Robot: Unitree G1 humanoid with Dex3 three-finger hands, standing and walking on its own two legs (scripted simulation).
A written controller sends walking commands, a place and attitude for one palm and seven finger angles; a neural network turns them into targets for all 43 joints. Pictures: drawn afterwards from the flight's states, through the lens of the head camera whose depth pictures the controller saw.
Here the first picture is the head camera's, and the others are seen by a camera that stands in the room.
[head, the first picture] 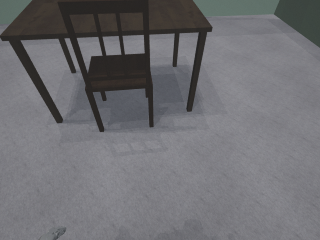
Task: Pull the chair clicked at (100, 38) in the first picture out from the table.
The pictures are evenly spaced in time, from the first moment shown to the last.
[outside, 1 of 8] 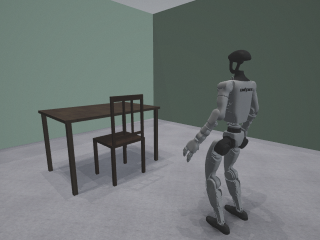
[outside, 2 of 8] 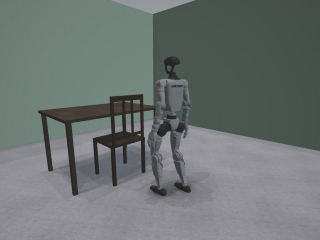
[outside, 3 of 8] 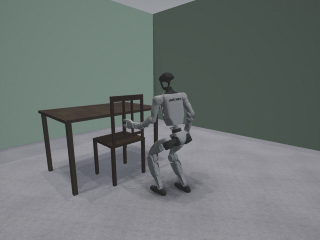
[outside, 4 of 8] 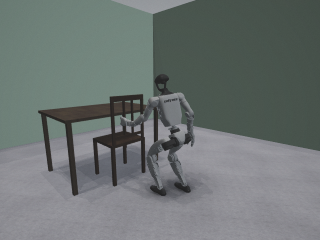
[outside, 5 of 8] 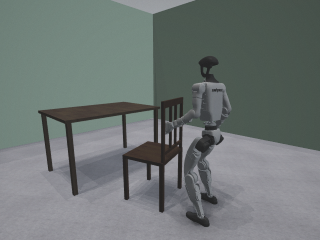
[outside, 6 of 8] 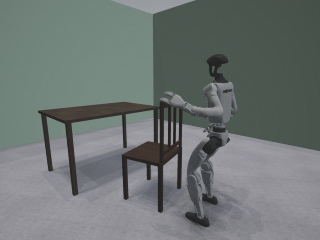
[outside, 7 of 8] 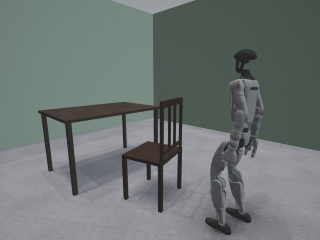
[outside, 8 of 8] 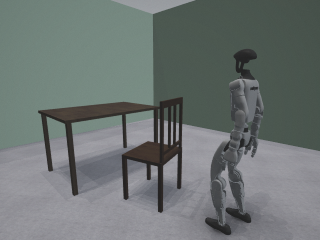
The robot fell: no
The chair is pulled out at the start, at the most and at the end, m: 0.00 0.59 0.59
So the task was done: yes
